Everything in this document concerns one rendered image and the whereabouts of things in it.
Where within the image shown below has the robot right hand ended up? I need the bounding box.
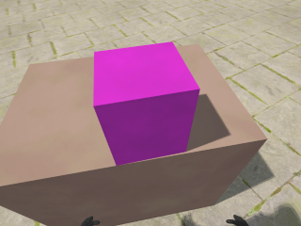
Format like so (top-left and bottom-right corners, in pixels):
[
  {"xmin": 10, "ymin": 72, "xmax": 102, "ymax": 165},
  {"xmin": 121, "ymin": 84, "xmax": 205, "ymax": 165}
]
[{"xmin": 226, "ymin": 215, "xmax": 249, "ymax": 226}]

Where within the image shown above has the carton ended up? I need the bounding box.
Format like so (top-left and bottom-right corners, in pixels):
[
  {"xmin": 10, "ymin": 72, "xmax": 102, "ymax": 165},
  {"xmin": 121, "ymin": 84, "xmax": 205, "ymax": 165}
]
[{"xmin": 93, "ymin": 41, "xmax": 200, "ymax": 166}]

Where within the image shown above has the robot left hand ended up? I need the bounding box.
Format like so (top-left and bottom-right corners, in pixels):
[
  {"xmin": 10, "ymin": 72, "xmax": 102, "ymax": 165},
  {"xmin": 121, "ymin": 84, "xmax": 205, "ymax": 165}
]
[{"xmin": 81, "ymin": 216, "xmax": 100, "ymax": 226}]

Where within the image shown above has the pedestal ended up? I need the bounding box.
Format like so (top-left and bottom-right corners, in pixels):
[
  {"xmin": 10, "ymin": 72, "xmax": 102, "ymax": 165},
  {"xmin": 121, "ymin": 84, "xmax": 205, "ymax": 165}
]
[{"xmin": 0, "ymin": 44, "xmax": 268, "ymax": 226}]

